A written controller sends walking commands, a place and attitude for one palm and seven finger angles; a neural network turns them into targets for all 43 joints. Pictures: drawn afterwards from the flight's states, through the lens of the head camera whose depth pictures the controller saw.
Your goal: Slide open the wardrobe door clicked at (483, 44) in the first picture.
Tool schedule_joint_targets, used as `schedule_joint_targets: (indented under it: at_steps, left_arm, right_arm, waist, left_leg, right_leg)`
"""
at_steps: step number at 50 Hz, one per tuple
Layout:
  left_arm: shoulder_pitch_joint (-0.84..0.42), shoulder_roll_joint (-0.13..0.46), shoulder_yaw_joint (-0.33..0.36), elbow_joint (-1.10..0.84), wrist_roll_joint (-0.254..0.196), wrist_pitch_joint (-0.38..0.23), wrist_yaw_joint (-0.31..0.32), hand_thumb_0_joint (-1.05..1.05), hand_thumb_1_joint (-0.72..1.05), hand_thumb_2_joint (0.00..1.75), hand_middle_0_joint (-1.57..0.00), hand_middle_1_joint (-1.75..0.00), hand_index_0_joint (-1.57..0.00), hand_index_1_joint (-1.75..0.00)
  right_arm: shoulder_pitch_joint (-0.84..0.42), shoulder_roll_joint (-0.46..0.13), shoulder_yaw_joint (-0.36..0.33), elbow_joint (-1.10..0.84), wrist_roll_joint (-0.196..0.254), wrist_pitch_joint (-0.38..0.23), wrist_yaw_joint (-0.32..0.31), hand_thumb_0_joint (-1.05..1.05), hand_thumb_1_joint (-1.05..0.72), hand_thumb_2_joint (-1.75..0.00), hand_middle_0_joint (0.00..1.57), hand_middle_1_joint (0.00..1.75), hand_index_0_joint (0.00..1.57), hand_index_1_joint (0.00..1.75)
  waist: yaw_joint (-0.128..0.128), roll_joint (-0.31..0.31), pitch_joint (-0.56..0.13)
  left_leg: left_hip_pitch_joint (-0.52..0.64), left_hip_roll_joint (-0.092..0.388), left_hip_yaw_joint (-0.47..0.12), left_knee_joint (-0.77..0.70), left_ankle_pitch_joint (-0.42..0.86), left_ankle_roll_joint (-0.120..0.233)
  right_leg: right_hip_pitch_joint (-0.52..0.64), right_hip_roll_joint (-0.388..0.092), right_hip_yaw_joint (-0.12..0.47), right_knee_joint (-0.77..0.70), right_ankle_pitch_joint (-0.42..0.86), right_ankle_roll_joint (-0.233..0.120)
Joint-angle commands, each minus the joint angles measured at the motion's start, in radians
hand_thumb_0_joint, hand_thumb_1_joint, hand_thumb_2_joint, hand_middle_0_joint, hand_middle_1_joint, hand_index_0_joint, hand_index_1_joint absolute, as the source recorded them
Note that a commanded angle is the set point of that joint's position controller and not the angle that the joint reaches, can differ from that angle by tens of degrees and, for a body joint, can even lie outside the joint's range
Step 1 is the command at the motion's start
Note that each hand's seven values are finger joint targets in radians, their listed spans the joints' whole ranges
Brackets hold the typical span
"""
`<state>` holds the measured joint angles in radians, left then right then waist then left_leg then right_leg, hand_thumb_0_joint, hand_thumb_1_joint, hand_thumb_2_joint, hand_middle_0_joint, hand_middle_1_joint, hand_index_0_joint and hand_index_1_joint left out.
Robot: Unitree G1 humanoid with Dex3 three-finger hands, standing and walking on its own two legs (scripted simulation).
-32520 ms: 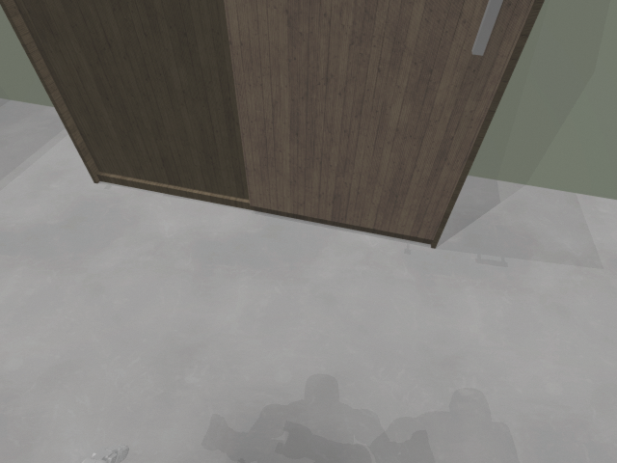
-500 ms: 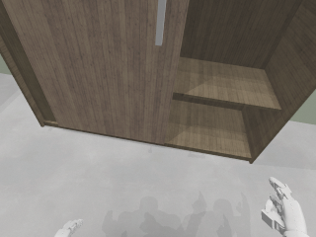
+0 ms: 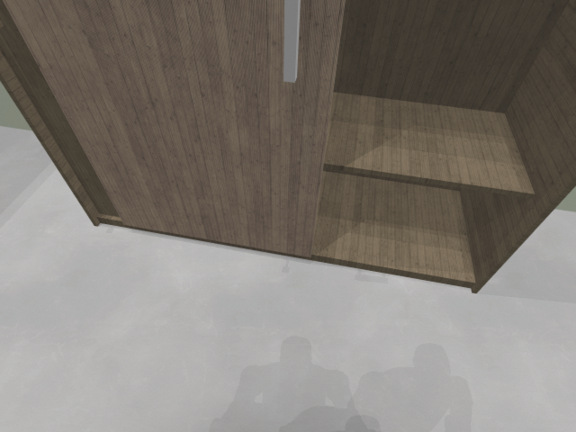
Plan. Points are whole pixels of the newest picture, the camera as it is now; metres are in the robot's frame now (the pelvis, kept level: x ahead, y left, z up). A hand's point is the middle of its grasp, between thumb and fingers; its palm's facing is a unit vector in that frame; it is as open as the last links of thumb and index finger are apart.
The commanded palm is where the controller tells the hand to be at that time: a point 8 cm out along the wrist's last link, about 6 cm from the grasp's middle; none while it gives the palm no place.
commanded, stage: let the arm hang, fingers relaxed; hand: right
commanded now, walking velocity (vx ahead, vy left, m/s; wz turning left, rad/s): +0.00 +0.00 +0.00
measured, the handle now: (294, 4) +0.84 +0.05 +0.21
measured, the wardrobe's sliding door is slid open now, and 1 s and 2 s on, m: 0.66 0.66 0.66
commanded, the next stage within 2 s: look to check the result in 0.46 s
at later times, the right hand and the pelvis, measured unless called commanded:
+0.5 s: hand out of the picture +0.00 -0.18 -0.18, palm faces -0.01 +0.99 -0.17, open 7.3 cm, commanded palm none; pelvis +0.00 -0.02 +0.00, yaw +1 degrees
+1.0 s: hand out of the picture +0.01 -0.20 -0.18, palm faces -0.02 +0.98 -0.19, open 7.4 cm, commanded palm none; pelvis +0.00 -0.02 +0.00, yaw +1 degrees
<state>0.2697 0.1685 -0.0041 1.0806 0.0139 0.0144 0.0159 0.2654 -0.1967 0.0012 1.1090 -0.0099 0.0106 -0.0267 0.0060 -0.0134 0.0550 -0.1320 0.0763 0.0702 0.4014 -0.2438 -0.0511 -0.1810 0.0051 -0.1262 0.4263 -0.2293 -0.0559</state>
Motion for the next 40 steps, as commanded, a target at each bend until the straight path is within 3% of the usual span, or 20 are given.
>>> schedule_joint_targets:
  at_steps: [1, 13, 40]
  left_arm:
    - [0.055, 0.100, 0.018, -0.010, 0.004, -0.024, 0.008, 0.00, 0.90, 0.90, -0.20, -0.30, -0.20, -0.30]
    - [0.072, 0.081, 0.017, 0.021, 0.005, -0.032, 0.014, 0.00, 0.90, 0.90, -0.20, -0.30, -0.20, -0.30]
    - [0.055, 0.105, 0.031, 0.014, 0.002, -0.036, 0.016, 0.00, 0.90, 0.90, -0.20, -0.30, -0.20, -0.30]
  right_arm:
    - [0.026, -0.077, -0.007, -0.015, 0.000, -0.020, -0.005, 0.00, -0.90, -0.90, 0.20, 0.30, 0.20, 0.30]
    - [0.043, -0.049, -0.012, 0.013, -0.003, -0.016, -0.008, 0.00, -0.90, -0.90, 0.20, 0.30, 0.20, 0.30]
    - [0.043, -0.056, -0.016, 0.012, -0.007, -0.019, -0.008, 0.00, -0.90, -0.90, 0.20, 0.30, 0.20, 0.30]
  waist:
    - [0.007, 0.048, -0.004]
    - [0.004, 0.000, 0.034]
    - [0.007, 0.026, 0.024]
  left_leg:
    - [-0.031, 0.048, -0.053, -0.065, 0.100, 0.044]
    - [-0.041, 0.045, -0.055, -0.057, 0.091, 0.037]
    - [-0.054, 0.047, -0.057, -0.056, 0.097, 0.034]
  right_leg:
    - [0.019, -0.119, 0.127, -0.119, 0.146, 0.001]
    - [0.009, -0.117, 0.123, -0.154, 0.113, 0.000]
    - [0.030, -0.121, 0.128, -0.151, 0.110, -0.005]
